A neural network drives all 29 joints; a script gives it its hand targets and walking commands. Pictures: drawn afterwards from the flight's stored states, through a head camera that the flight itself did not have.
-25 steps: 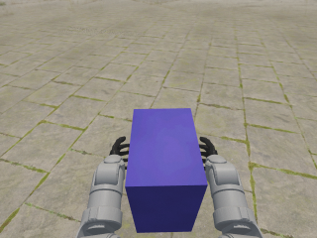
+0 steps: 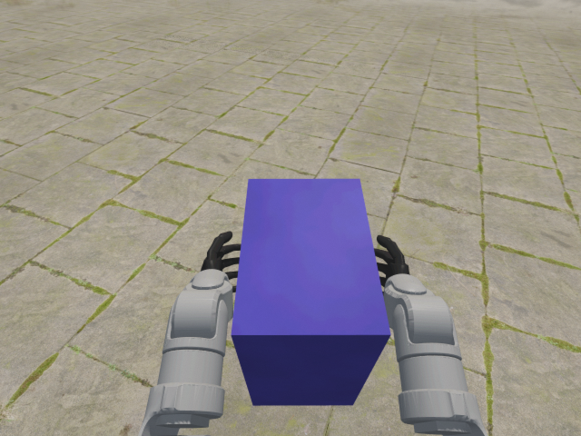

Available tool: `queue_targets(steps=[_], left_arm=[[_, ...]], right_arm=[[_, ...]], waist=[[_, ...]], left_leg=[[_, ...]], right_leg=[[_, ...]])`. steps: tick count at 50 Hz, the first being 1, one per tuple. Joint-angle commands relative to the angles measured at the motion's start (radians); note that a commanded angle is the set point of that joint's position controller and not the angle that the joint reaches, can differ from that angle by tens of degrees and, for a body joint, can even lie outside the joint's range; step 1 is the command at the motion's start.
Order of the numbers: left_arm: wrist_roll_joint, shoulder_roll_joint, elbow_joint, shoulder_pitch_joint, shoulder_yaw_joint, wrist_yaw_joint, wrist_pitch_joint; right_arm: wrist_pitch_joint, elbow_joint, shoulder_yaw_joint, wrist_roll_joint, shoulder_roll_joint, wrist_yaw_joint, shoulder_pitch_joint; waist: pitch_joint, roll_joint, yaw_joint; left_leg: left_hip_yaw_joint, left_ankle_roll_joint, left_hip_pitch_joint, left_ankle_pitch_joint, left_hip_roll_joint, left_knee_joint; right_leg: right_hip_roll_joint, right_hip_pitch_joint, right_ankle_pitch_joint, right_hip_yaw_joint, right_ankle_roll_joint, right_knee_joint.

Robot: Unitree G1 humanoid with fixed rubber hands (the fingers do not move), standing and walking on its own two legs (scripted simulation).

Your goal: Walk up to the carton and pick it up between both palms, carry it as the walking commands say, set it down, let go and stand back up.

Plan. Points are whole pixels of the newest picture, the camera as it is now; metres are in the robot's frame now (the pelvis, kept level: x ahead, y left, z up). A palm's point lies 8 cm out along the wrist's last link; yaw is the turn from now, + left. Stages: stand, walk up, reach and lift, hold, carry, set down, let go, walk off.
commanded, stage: carry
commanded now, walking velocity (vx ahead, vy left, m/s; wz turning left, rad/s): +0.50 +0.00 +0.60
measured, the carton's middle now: (303, 298) +0.32 -0.01 +0.03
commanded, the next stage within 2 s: none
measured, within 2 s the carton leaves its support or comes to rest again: neither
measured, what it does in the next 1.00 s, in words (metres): walks ahead, turning left: right foot, then left foot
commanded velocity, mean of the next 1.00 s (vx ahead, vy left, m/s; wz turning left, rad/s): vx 0.50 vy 0.00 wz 0.60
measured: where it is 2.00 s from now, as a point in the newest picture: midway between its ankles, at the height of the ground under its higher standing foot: (136, 291)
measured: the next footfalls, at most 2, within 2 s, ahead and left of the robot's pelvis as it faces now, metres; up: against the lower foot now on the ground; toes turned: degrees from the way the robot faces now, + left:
right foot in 0.32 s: +0.23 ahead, -0.10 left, +0.00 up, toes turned +5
left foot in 0.72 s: +0.47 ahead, +0.25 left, +0.00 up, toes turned +35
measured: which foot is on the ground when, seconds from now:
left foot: down 0.00-0.34, up 0.36-0.70, down 0.72-1.00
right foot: down 0.00-0.02, up 0.04-0.30, down 0.32-0.74, up 0.76-1.00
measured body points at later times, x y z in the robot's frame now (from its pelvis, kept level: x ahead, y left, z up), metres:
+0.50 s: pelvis +0.22 +0.02 +0.01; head +0.21 +0.00 +0.46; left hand +0.45 +0.23 +0.10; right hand +0.53 -0.01 +0.10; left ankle +0.14 +0.11 -0.67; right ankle +0.19 -0.10 -0.74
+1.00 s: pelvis +0.50 +0.19 +0.01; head +0.52 +0.20 +0.46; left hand +0.67 +0.45 +0.08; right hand +0.80 +0.22 +0.08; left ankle +0.44 +0.22 -0.74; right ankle +0.64 +0.09 -0.69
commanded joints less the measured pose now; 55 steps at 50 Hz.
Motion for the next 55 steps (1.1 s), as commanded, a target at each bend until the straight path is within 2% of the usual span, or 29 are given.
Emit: queue_targets(steps=[1,2,3,4,6,9,13,15,16,17,18,19,20,21,22,24,30,32,34,35,36,37,38,39,41,42,45,47,55], left_arm=[[-0.285,-1.003,-0.158,-0.376,-0.557,-0.153,0.053],[-0.299,-0.991,-0.199,-0.362,-0.576,-0.141,0.089],[-0.317,-0.984,-0.243,-0.359,-0.592,-0.128,0.115],[-0.337,-0.992,-0.290,-0.378,-0.600,-0.120,0.133],[-0.377,-1.012,-0.362,-0.399,-0.627,-0.100,0.166],[-0.385,-1.004,-0.419,-0.262,-0.622,-0.056,0.210],[-0.386,-0.935,-0.504,-0.170,-0.585,-0.004,0.260],[-0.386,-0.899,-0.534,-0.160,-0.562,0.015,0.284],[-0.384,-0.881,-0.537,-0.135,-0.547,0.025,0.295],[-0.373,-0.855,-0.531,-0.100,-0.528,0.035,0.306],[-0.355,-0.835,-0.524,-0.051,-0.504,0.050,0.307],[-0.366,-0.853,-0.543,-0.064,-0.514,0.053,0.305],[-0.375,-0.875,-0.567,-0.094,-0.517,0.050,0.309],[-0.379,-0.879,-0.575,-0.110,-0.518,0.049,0.312],[-0.390,-0.878,-0.589,-0.127,-0.523,0.046,0.312],[-0.407,-0.855,-0.597,-0.116,-0.526,0.033,0.311],[-0.438,-0.813,-0.652,-0.073,-0.549,0.010,0.306],[-0.438,-0.802,-0.674,-0.063,-0.556,0.004,0.307],[-0.432,-0.784,-0.686,-0.034,-0.560,0.000,0.308],[-0.425,-0.774,-0.693,-0.030,-0.561,-0.001,0.307],[-0.417,-0.753,-0.705,-0.056,-0.563,-0.005,0.306],[-0.406,-0.742,-0.697,-0.078,-0.561,-0.008,0.310],[-0.414,-0.780,-0.710,-0.036,-0.582,-0.011,0.315],[-0.415,-0.809,-0.693,-0.042,-0.582,-0.010,0.304],[-0.414,-0.881,-0.684,-0.067,-0.609,-0.021,0.278],[-0.409,-0.922,-0.685,-0.050,-0.617,-0.027,0.260],[-0.393,-0.974,-0.671,0.013,-0.630,-0.035,0.232],[-0.390,-0.963,-0.683,0.043,-0.640,-0.030,0.229],[-0.407,-0.843,-0.721,-0.006,-0.663,-0.016,0.273]], right_arm=[[0.057,-0.145,0.623,0.321,0.997,0.169,-0.492],[0.090,-0.139,0.597,0.312,0.962,0.148,-0.423],[0.116,-0.161,0.578,0.305,0.964,0.131,-0.370],[0.136,-0.226,0.593,0.321,0.980,0.118,-0.383],[0.168,-0.296,0.613,0.341,1.001,0.095,-0.393],[0.214,-0.393,0.606,0.348,0.968,0.058,-0.287],[0.272,-0.500,0.591,0.367,0.894,0.017,-0.204],[0.296,-0.539,0.580,0.375,0.850,-0.004,-0.183],[0.307,-0.561,0.577,0.380,0.828,-0.013,-0.190],[0.321,-0.571,0.575,0.383,0.810,-0.022,-0.197],[0.332,-0.601,0.593,0.396,0.797,-0.022,-0.229],[0.328,-0.632,0.599,0.410,0.792,-0.023,-0.262],[0.330,-0.638,0.601,0.425,0.827,-0.023,-0.286],[0.336,-0.617,0.592,0.421,0.835,-0.029,-0.272],[0.335,-0.609,0.589,0.413,0.838,-0.036,-0.259],[0.329,-0.586,0.591,0.376,0.837,-0.050,-0.191],[0.313,-0.606,0.595,0.313,0.824,-0.073,-0.098],[0.312,-0.631,0.606,0.317,0.818,-0.072,-0.089],[0.311,-0.644,0.618,0.325,0.814,-0.069,-0.085],[0.310,-0.637,0.622,0.332,0.814,-0.066,-0.069],[0.308,-0.642,0.629,0.341,0.816,-0.062,-0.066],[0.309,-0.643,0.625,0.340,0.803,-0.058,-0.089],[0.308,-0.629,0.621,0.352,0.820,-0.051,-0.075],[0.302,-0.674,0.640,0.381,0.848,-0.042,-0.111],[0.282,-0.656,0.672,0.399,0.924,-0.015,-0.136],[0.271,-0.666,0.697,0.411,0.961,0.000,-0.139],[0.250,-0.678,0.715,0.400,0.969,0.023,-0.079],[0.248,-0.697,0.712,0.396,0.930,0.034,-0.049],[0.288,-0.717,0.688,0.364,0.808,0.020,-0.003]], waist=[[-0.148,0.068,0.000],[-0.135,0.293,-0.025],[-0.097,0.294,-0.029],[-0.094,0.199,-0.027],[-0.119,0.122,-0.023],[-0.153,0.153,-0.021],[-0.149,0.184,-0.031],[-0.166,0.137,-0.018],[-0.203,0.091,-0.002],[-0.236,-0.016,0.017],[-0.244,-0.272,0.053],[-0.244,-0.176,0.046],[-0.209,-0.076,0.041],[-0.169,-0.023,0.034],[-0.137,-0.029,0.032],[-0.084,-0.129,0.033],[-0.003,-0.178,0.045],[-0.017,-0.199,0.036],[-0.071,-0.232,0.029],[-0.141,-0.211,0.005],[-0.223,-0.173,-0.041],[-0.214,-0.038,-0.071],[-0.268,0.291,-0.031],[-0.303,0.191,-0.022],[-0.269,0.009,-0.013],[-0.248,-0.010,-0.010],[-0.212,0.091,-0.011],[-0.187,0.125,-0.012],[-0.045,0.147,-0.023]], left_leg=[[-0.108,0.024,0.195,-0.035,0.054,-0.244],[-0.479,0.097,0.239,-0.149,0.265,-0.370],[-0.682,0.184,0.289,-0.158,0.341,-0.424],[-0.662,0.219,0.322,-0.090,0.339,-0.401],[-0.517,0.205,0.356,0.039,0.280,-0.378],[-0.380,0.178,0.339,0.171,0.204,-0.361],[-0.342,0.186,0.254,0.256,0.184,-0.328],[-0.266,0.151,0.115,0.270,0.153,-0.221],[-0.217,0.109,-0.062,0.178,0.115,-0.132],[-0.138,0.063,-0.275,0.001,0.041,0.019],[0.001,0.001,-0.517,-0.148,-0.053,0.332],[-0.002,-0.007,-0.538,-0.146,0.047,0.485],[-0.037,-0.008,-0.541,-0.084,0.085,0.515],[-0.047,-0.013,-0.515,-0.017,0.111,0.498],[-0.027,-0.019,-0.496,0.036,0.117,0.451],[0.044,-0.030,-0.481,0.112,0.094,0.369],[0.200,0.002,-0.306,0.239,0.046,0.056],[0.275,0.020,-0.205,0.267,-0.011,-0.005],[0.324,0.045,-0.072,0.288,-0.071,-0.043],[0.325,0.069,0.098,0.298,-0.102,-0.082],[0.242,0.102,0.325,0.267,-0.091,-0.097],[-0.082,0.172,0.504,0.172,0.085,-0.147],[-0.611,0.311,0.619,0.253,0.339,-0.294],[-0.595,0.303,0.623,0.369,0.351,-0.290],[-0.409,0.251,0.472,0.622,0.312,-0.239],[-0.329,0.227,0.397,0.599,0.286,-0.253],[-0.221,0.221,0.284,0.589,0.248,-0.306],[-0.177,0.208,0.282,0.594,0.207,-0.314],[-0.133,0.166,0.228,0.578,0.143,-0.283]], right_leg=[[-0.100,-0.143,-0.303,-0.021,-0.025,0.090],[0.008,-0.313,-0.259,-0.114,0.046,0.304],[0.064,-0.464,-0.311,-0.034,0.045,0.386],[0.034,-0.501,-0.290,0.037,0.029,0.441],[-0.017,-0.498,-0.201,0.074,0.017,0.390],[0.024,-0.381,-0.100,0.005,0.041,0.232],[0.085,-0.235,-0.059,-0.070,0.048,0.025],[0.090,0.009,0.067,-0.110,0.035,-0.171],[0.039,0.263,0.094,-0.074,0.017,-0.208],[-0.120,0.480,-0.054,0.095,-0.018,-0.268],[-0.439,0.595,-0.156,0.544,-0.152,-0.343],[-0.517,0.509,-0.088,0.570,-0.216,-0.309],[-0.468,0.437,-0.021,0.486,-0.209,-0.293],[-0.425,0.377,0.058,0.376,-0.167,-0.293],[-0.378,0.353,0.119,0.270,-0.134,-0.296],[-0.304,0.365,0.294,0.111,-0.100,-0.304],[-0.231,0.321,0.542,-0.184,-0.043,-0.245],[-0.226,0.329,0.806,-0.240,-0.025,-0.150],[-0.225,0.342,0.987,-0.270,-0.002,0.007],[-0.203,0.295,0.977,-0.285,0.013,0.180],[-0.162,0.155,0.842,-0.279,0.035,0.411],[-0.101,-0.173,0.337,-0.211,0.045,0.668],[0.047,-0.470,-0.247,-0.103,0.072,0.927],[-0.020,-0.533,-0.244,0.074,0.048,0.983],[-0.102,-0.487,-0.151,0.115,0.042,0.838],[-0.119,-0.434,-0.128,0.106,0.045,0.708],[-0.074,-0.325,-0.127,0.019,0.059,0.468],[-0.056,-0.324,-0.011,-0.018,0.064,0.357],[0.010,-0.218,0.152,-0.132,0.064,0.043]])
